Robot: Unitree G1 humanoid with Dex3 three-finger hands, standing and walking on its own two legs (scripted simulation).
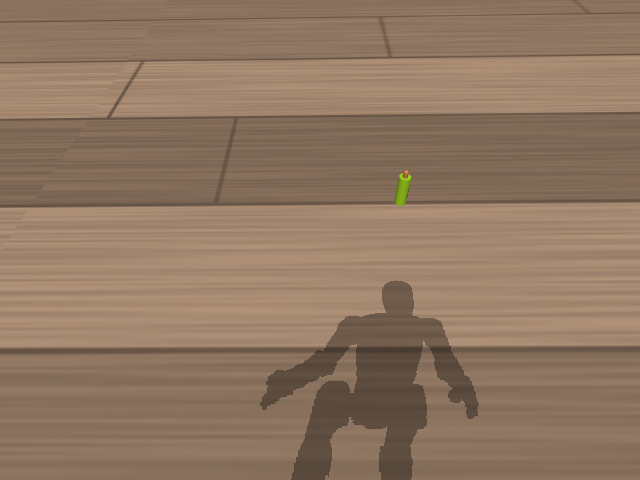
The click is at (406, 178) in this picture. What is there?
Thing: necked bottle
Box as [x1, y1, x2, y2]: [394, 170, 410, 205]
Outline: 407,170 405,170 399,175 394,201 398,205 402,205 405,202 410,181 410,175
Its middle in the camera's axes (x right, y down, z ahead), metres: +0.37 -0.21 +1.69
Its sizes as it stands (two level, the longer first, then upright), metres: 0.051 0.051 0.185
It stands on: the floor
